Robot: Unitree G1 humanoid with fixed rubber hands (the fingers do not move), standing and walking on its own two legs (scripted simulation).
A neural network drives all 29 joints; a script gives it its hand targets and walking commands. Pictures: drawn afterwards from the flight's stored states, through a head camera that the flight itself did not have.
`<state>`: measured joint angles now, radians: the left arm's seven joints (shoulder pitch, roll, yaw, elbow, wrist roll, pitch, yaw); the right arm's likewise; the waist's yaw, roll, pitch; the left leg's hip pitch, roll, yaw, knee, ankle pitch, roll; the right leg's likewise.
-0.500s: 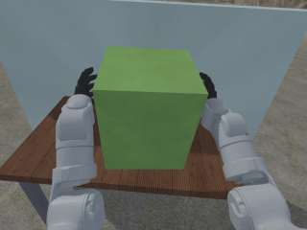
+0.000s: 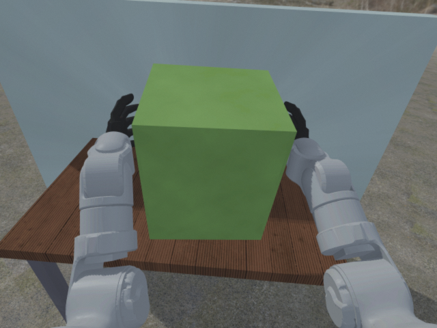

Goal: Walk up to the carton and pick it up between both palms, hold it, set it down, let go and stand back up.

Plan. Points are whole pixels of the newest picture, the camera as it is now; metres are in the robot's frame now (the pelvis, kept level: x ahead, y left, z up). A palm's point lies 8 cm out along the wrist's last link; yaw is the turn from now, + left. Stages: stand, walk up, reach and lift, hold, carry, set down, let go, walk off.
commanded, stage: hold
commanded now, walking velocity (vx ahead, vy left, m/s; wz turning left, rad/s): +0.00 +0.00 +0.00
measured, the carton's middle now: (208, 154) +0.38 +0.00 +0.20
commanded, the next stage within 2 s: set down in 0.04 s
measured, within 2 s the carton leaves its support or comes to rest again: neither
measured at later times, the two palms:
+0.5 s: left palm (126, 123) +0.40 +0.15 +0.26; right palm (289, 151) +0.38 -0.15 +0.21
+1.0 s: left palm (144, 150) +0.40 +0.12 +0.20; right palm (298, 167) +0.38 -0.17 +0.17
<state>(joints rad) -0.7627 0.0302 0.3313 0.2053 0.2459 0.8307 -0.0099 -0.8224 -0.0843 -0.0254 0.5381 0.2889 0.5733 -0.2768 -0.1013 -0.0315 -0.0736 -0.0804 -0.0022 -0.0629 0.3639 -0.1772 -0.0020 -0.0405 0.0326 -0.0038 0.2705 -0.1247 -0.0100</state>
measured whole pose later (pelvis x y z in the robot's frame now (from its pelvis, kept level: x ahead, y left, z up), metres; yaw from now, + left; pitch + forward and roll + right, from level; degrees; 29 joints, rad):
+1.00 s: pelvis +0.01 -0.01 +0.00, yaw +0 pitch -7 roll -1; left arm -0.75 -0.05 0.31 0.34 0.32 0.52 0.01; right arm -0.71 -0.04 -0.13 0.72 0.09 0.13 -0.16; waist -0.09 -0.08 0.04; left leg -0.03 0.01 -0.04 0.34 -0.18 -0.01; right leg 0.00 0.03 -0.04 0.27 -0.15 -0.02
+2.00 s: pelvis +0.02 -0.01 +0.00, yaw -1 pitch -1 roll +0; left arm -0.75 -0.07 0.39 0.68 0.30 0.26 0.05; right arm -0.74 0.02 -0.42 0.93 -0.21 -0.03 -0.06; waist -0.04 -0.05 -0.01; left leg -0.13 0.01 0.00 0.30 -0.16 -0.01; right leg -0.12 0.02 -0.07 0.26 -0.13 -0.03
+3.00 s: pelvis +0.03 +0.00 +0.00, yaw -4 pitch +6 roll -1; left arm -0.77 -0.10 0.43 0.83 0.31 0.09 0.09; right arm -0.73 0.00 -0.50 0.99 -0.28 -0.16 -0.03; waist -0.02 0.01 -0.04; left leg -0.24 0.03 0.06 0.34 -0.20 0.00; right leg -0.25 0.01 -0.09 0.30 -0.14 -0.02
